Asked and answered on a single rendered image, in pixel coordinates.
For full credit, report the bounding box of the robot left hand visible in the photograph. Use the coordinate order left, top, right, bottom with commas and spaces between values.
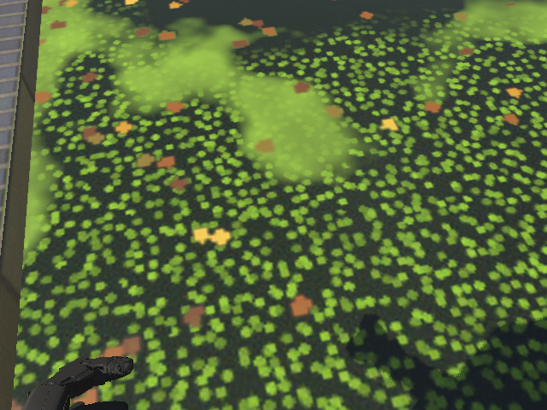
22, 355, 133, 410

